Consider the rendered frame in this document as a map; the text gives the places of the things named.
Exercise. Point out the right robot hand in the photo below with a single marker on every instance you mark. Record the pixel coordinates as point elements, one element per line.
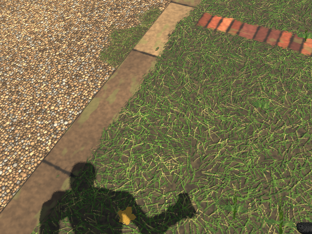
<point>304,227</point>

